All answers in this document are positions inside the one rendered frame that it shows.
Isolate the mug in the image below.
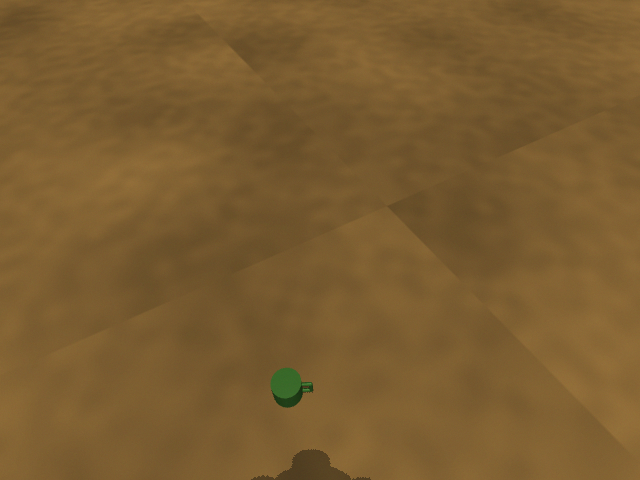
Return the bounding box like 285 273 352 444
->
270 368 313 408

